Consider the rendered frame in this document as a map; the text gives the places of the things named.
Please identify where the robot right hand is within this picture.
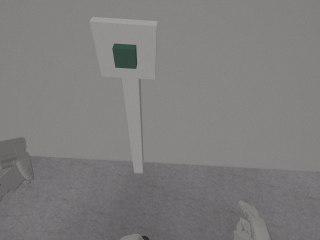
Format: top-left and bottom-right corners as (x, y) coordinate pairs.
(233, 200), (272, 240)

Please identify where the button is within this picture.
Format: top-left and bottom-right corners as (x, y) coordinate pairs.
(112, 43), (137, 69)

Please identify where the panel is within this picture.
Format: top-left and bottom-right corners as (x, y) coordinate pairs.
(89, 17), (158, 174)

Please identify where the robot left hand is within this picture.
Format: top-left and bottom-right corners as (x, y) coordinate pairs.
(0, 137), (34, 202)

